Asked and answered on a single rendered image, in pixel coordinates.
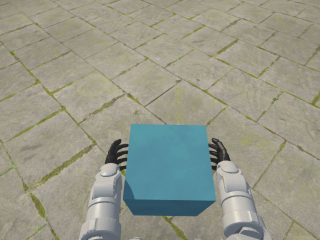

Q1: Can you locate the robot left forearm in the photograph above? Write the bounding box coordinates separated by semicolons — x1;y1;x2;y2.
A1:
78;163;123;240

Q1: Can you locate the carton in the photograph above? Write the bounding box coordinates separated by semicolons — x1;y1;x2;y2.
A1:
123;124;217;217

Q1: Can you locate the robot right forearm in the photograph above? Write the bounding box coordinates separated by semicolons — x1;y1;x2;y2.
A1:
216;160;273;240

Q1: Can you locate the right robot hand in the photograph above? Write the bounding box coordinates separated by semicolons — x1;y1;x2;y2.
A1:
208;138;231;171

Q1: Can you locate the left robot hand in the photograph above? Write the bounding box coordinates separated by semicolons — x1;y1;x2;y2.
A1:
105;139;129;171

